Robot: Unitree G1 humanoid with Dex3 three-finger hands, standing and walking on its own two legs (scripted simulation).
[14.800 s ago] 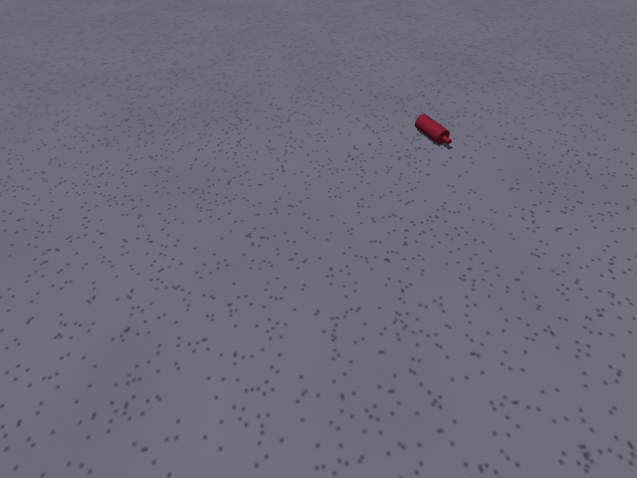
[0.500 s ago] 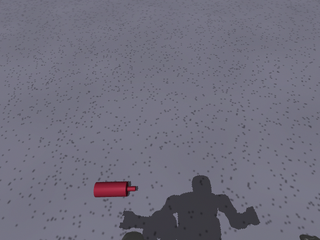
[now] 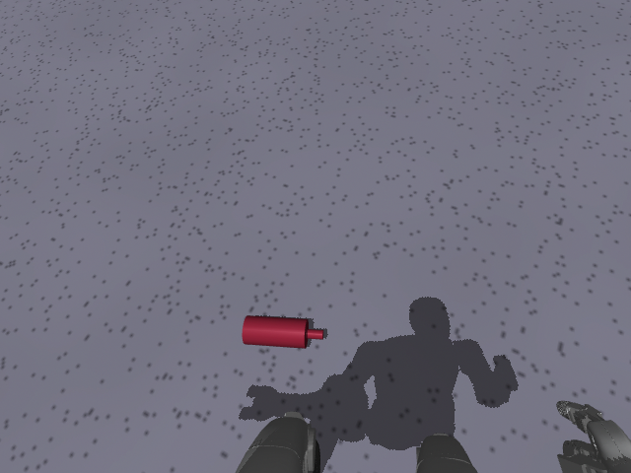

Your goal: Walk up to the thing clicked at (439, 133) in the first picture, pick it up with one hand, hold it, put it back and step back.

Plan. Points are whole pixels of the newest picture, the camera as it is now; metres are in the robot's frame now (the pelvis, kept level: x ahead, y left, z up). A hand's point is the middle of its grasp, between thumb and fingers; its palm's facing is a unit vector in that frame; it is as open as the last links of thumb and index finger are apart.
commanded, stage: walk up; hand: left
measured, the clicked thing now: (284, 332) +0.45 +0.20 -0.69
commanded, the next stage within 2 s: none
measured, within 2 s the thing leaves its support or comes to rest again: neither
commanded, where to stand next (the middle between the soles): +0.06 -0.04 m, yaw -2 degrees
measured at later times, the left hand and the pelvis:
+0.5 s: hand out of the picture +0.06 +0.26 -0.16, palm faces -0.15 -0.95 -0.29, open 7.4 cm; pelvis -0.03 +0.01 +0.02, yaw -6 degrees
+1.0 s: hand out of the picture +0.04 +0.26 -0.09, palm faces -0.06 -0.89 -0.45, open 7.4 cm; pelvis -0.01 -0.03 +0.03, yaw -4 degrees
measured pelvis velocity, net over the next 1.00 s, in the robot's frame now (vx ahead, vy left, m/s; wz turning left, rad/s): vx -0.01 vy -0.03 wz -0.07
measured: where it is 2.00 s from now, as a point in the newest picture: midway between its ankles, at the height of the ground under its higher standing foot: outside the picture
